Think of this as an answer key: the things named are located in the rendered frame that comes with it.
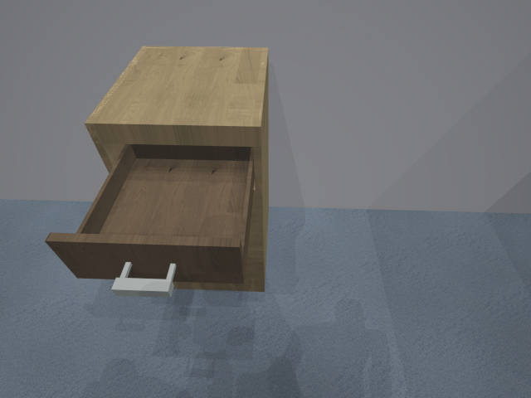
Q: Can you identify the drawer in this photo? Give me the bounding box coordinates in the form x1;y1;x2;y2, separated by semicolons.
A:
45;144;255;284

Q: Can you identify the handle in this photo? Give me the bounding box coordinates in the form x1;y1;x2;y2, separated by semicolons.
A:
111;262;177;298

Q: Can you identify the cabinet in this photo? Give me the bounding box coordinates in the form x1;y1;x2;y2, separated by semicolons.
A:
85;46;269;292

